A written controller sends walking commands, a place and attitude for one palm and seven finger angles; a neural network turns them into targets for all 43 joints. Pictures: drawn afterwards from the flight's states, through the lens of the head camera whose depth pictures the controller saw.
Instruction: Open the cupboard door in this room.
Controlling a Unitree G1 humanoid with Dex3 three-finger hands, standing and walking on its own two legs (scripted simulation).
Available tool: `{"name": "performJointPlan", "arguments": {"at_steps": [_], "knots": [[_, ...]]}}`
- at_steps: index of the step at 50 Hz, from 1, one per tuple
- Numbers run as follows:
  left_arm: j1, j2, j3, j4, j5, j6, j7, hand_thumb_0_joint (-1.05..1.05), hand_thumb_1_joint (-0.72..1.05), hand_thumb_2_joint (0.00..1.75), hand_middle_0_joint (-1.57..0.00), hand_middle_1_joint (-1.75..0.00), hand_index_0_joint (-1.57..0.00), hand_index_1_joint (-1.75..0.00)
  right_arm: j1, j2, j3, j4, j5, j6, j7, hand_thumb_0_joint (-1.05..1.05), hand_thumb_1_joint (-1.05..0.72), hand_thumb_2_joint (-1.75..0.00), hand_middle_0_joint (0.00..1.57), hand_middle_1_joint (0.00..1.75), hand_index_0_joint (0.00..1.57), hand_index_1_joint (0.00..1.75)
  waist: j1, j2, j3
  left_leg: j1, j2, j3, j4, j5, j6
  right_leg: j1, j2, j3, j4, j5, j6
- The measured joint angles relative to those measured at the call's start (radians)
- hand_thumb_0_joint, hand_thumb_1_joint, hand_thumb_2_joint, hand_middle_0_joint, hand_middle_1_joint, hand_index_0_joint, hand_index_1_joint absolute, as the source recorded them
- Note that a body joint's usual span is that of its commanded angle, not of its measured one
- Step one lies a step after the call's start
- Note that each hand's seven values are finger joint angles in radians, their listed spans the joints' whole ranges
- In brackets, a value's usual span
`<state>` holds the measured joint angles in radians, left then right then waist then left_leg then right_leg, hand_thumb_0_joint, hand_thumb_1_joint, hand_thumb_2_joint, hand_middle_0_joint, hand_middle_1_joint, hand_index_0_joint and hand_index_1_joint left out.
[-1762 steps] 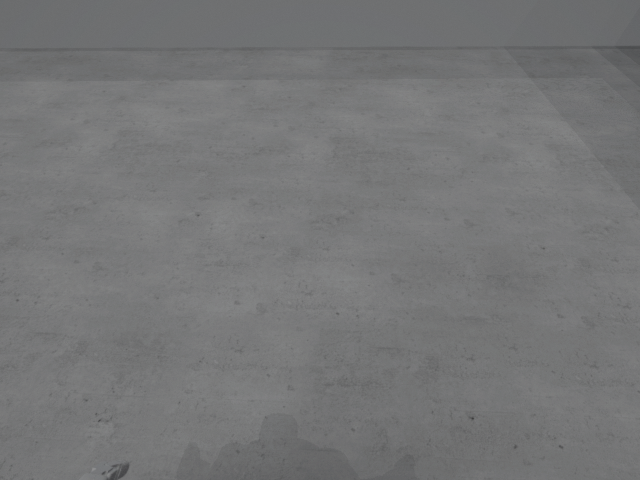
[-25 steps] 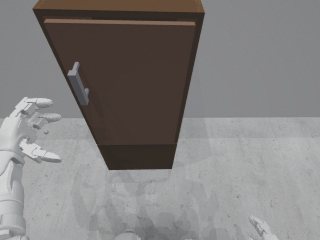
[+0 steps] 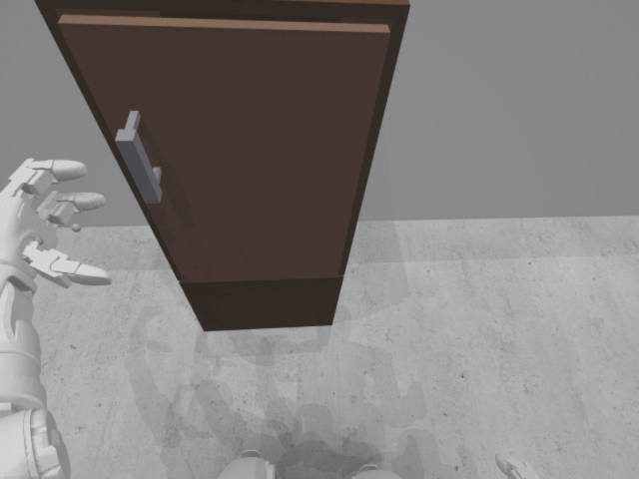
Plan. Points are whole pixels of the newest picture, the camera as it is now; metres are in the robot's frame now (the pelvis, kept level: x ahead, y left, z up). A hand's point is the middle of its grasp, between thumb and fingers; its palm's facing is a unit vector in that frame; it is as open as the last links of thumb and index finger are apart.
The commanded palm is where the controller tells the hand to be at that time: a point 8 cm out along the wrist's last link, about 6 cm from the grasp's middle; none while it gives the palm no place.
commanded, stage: move the hooked fingers beside the handle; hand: left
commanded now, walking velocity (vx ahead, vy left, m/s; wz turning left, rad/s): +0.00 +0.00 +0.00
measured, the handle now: (143, 158) +0.52 +0.25 +0.07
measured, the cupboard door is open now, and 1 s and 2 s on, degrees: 0 0 0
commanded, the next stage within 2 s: slide the fingers in behind the handle in 1.50 s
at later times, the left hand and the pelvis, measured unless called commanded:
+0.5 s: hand (90, 191) +0.45 +0.30 +0.07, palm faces +0.08 -1.00 -0.01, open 14.0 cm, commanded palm +0.43 +0.35 +0.07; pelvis -0.01 +0.01 -0.01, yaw -1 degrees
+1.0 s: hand (90, 182) +0.47 +0.31 +0.06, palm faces +0.09 -1.00 -0.01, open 14.0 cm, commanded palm +0.45 +0.35 +0.07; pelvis +0.00 +0.01 -0.02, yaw -2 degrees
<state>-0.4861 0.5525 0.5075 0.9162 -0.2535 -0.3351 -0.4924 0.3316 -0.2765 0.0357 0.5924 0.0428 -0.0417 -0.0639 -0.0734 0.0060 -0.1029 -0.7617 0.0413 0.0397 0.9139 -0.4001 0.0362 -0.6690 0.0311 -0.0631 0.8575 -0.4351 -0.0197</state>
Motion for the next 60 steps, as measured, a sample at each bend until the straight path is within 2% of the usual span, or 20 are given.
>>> {"name": "performJointPlan", "arguments": {"at_steps": [11,19,27,38,50,60], "knots": [[-0.119,0.035,-0.027,0.105,0.026,-0.033,-0.001,-0.01,-0.5,0.3,-0.3,-1.2,-0.3,-1.2,0.017,-0.009,0.001,0.019,-0.005,0.03,0.001,0.01,-0.9,-0.9,0.21,0.3,0.2,0.3,-0.005,0.0,0.005,-0.059,-0.006,-0.013,0.036,-0.003,0.008,-0.048,-0.006,-0.013,0.024,-0.003,0.007],[-0.209,0.067,-0.011,0.18,0.069,-0.033,0.029,-0.01,-0.5,0.3,-0.3,-1.2,-0.3,-1.2,0.022,-0.009,0.006,0.026,-0.014,0.05,0.003,0.01,-0.9,-0.9,0.21,0.3,0.2,0.3,-0.037,-0.002,0.004,-0.097,-0.002,-0.009,0.05,-0.004,0.011,-0.086,-0.003,-0.009,0.037,0.0,0.009],[-0.278,0.145,0.023,0.264,0.096,-0.028,0.028,-0.01,-0.5,0.3,-0.3,-1.2,-0.3,-1.2,0.05,-0.013,0.013,0.019,-0.017,0.075,0.004,0.01,-0.9,-0.9,0.21,0.3,0.2,0.3,-0.068,-0.002,0.005,-0.134,0.01,-0.006,0.07,-0.013,0.01,-0.125,0.008,-0.004,0.051,-0.003,0.008],[-0.346,0.217,0.046,0.314,0.113,-0.016,0.005,-0.01,-0.5,0.3,-0.3,-1.2,-0.3,-1.2,0.078,-0.022,0.012,0.028,-0.023,0.099,0.006,0.01,-0.9,-0.9,0.21,0.3,0.2,0.3,-0.088,0.001,0.009,-0.185,0.019,-0.013,0.095,-0.024,0.009,-0.17,0.017,-0.01,0.063,-0.007,0.007],[-0.289,0.197,0.074,0.267,0.11,-0.014,0.005,-0.01,-0.5,0.3,-0.3,-1.2,-0.3,-1.2,0.076,-0.014,0.006,0.006,-0.027,0.107,0.02,0.01,-0.9,-0.9,0.21,0.3,0.2,0.3,-0.085,0.0,-0.001,-0.18,0.024,-0.01,0.094,-0.034,0.009,-0.164,0.023,-0.004,0.053,-0.009,0.008],[-0.326,0.206,0.045,0.296,0.105,-0.018,-0.004,-0.01,-0.5,0.3,-0.3,-1.2,-0.3,-1.2,0.043,-0.012,0.017,0.005,-0.024,0.104,0.014,0.01,-0.9,-0.9,0.21,0.3,0.2,0.3,-0.079,-0.002,0.001,-0.194,0.019,-0.022,0.109,-0.039,0.01,-0.17,0.019,-0.016,0.064,-0.016,0.008]]}}
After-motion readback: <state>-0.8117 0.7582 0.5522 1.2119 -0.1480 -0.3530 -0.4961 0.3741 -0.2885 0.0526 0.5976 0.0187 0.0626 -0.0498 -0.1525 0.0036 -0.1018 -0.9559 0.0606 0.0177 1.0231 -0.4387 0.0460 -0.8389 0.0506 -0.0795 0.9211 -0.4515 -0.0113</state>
